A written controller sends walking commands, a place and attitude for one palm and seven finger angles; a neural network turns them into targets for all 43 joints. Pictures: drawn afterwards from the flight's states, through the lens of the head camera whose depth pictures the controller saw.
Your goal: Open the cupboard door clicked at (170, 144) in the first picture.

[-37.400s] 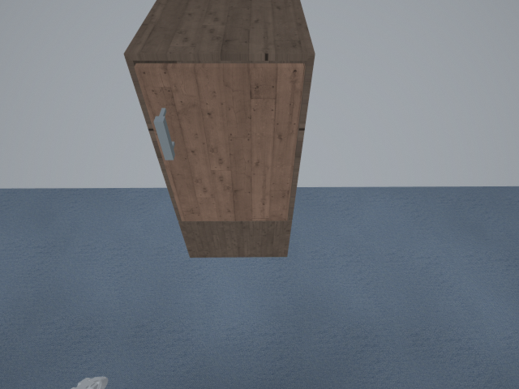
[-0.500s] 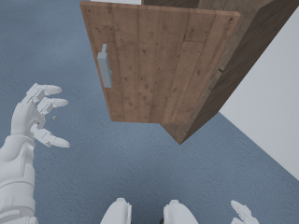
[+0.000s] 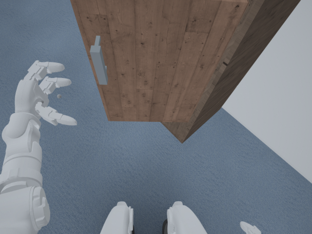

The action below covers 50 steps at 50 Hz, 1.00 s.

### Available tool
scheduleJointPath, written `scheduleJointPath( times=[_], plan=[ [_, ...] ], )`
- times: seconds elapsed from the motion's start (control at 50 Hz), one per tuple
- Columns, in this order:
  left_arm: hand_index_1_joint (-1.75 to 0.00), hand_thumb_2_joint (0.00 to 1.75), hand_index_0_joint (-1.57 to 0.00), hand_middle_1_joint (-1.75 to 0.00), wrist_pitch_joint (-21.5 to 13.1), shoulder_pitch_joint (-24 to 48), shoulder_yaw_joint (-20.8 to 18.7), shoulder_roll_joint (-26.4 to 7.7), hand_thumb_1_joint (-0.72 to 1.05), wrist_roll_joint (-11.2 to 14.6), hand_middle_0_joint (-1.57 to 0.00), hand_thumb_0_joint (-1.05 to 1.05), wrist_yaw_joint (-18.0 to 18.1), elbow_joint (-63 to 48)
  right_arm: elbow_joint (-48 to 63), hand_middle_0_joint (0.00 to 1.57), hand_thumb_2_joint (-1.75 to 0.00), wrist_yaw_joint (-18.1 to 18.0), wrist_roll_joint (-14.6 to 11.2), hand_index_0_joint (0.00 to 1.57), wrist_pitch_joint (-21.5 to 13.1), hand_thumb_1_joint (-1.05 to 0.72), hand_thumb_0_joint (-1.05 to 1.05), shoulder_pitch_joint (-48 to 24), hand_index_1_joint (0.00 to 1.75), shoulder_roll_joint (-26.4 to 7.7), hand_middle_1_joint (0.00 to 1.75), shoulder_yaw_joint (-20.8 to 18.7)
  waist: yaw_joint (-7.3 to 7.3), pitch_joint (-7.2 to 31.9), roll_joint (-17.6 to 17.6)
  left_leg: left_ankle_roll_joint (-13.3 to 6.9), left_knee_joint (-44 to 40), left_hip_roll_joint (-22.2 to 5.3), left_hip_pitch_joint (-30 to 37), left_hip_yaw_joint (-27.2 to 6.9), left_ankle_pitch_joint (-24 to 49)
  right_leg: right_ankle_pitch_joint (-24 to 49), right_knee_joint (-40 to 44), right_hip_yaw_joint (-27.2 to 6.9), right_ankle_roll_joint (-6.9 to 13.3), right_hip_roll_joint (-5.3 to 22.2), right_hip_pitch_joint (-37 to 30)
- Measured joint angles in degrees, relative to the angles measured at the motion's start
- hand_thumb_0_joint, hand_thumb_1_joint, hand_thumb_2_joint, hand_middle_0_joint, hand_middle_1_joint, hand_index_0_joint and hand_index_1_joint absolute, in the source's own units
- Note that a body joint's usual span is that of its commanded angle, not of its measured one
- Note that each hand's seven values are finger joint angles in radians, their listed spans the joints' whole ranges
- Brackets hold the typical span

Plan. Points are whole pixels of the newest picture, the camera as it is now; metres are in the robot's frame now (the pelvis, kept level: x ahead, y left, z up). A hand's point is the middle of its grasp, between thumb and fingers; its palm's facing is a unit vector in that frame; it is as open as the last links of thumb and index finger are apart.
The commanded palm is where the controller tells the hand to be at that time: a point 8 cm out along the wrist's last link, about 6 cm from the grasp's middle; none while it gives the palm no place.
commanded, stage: move the hooked fingers beside the handle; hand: left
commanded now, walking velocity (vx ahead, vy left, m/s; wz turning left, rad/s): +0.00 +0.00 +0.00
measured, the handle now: (100, 61) +0.56 +0.15 +0.05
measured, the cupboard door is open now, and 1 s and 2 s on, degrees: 49 49 49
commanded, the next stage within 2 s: slide the fingers in behind the handle in 1.24 s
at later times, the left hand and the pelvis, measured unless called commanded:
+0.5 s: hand (72, 76) +0.50 +0.22 +0.05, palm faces +0.01 -1.00 -0.01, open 14.0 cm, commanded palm +0.47 +0.26 +0.05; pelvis +0.00 +0.00 -0.01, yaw -1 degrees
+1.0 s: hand (72, 77) +0.51 +0.22 +0.04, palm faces +0.00 -1.00 +0.00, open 14.0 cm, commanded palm +0.48 +0.26 +0.04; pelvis +0.00 +0.00 -0.01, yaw -1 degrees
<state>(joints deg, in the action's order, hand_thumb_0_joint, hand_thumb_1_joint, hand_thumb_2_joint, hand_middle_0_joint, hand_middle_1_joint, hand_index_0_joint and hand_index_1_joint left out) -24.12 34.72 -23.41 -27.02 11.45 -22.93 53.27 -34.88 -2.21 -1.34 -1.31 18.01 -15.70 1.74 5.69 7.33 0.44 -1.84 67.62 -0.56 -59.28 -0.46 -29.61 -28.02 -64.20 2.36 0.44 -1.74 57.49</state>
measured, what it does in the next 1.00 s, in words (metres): stands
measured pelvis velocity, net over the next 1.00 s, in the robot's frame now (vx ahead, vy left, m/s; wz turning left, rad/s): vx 0.00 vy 0.00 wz -0.02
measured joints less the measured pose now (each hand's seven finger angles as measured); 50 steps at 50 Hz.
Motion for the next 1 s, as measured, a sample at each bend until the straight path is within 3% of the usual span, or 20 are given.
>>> scheduleJointPath(
  times=[0.54,0.86,1.0],
  plan=[
    [-1.20,0.30,-0.30,-1.20,-0.1,13.5,-3.1,-5.8,-0.50,-4.3,-0.30,-0.01,2.9,11.6,-0.1,0.20,-0.90,1.2,1.4,0.20,4.1,-0.91,0.01,2.5,0.30,-0.2,0.30,0.9,4.22,-0.6,0.7,0.2,2.2,-1.0,-5.2,0.0,-0.5,0.0,-1.8,0.0,0.3,-0.9,5.3],
    [-1.20,0.30,-0.30,-1.20,-0.6,12.8,-2.4,-5.4,-0.50,-3.8,-0.30,-0.01,2.6,10.6,-0.3,0.20,-0.90,1.3,1.3,0.20,4.7,-0.91,0.00,2.0,0.30,0.0,0.30,0.9,3.67,-0.7,0.4,0.1,2.4,-0.9,-5.5,-0.5,-0.9,-0.2,-1.3,0.5,0.1,-0.9,5.1],
    [-1.20,0.30,-0.30,-1.20,0.3,14.0,-2.0,-5.7,-0.50,-4.5,-0.30,-0.01,2.9,11.8,0.4,0.20,-0.90,1.4,1.4,0.20,4.8,-0.91,0.00,1.2,0.30,-0.1,0.30,1.1,4.19,-0.5,0.4,-0.2,2.8,-0.8,-6.1,-0.5,-1.1,-0.3,-1.5,0.5,-0.2,-0.8,5.5]
  ],
)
